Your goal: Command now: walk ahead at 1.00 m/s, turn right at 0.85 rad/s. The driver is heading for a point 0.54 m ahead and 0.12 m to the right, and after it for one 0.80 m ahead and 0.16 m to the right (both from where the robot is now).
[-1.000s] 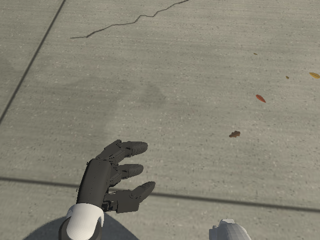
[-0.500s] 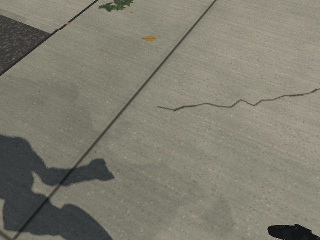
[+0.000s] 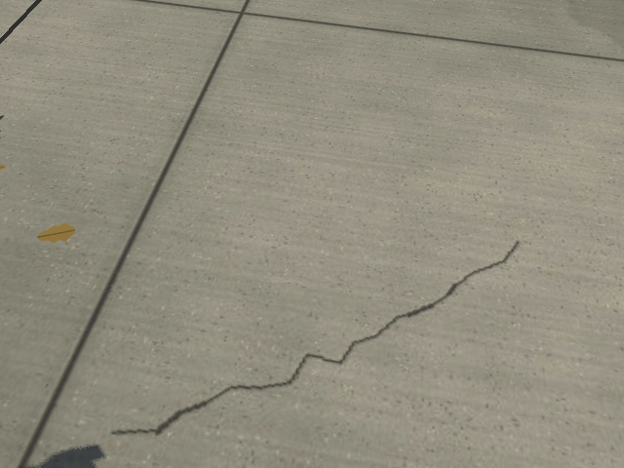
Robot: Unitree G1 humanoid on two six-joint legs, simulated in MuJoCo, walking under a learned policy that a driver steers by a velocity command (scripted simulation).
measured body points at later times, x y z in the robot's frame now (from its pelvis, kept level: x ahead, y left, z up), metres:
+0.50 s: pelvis +0.48 +0.01 +0.02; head +0.50 +0.01 +0.47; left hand +0.76 +0.19 -0.06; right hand +0.38 -0.28 -0.09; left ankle +0.48 +0.15 -0.71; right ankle +0.43 -0.07 -0.61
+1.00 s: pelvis +0.80 -0.18 +0.03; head +0.85 -0.22 +0.47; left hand +1.03 -0.03 -0.11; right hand +0.75 -0.46 -0.08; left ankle +1.00 -0.15 -0.65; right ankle +0.78 -0.21 -0.71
